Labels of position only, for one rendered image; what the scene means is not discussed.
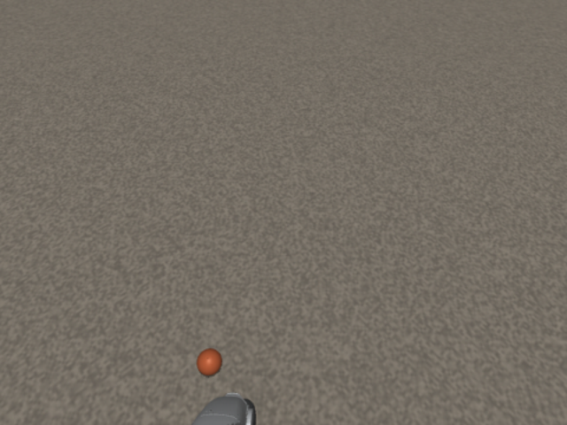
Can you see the ball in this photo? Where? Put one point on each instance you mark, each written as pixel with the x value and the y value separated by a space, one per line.
pixel 209 362

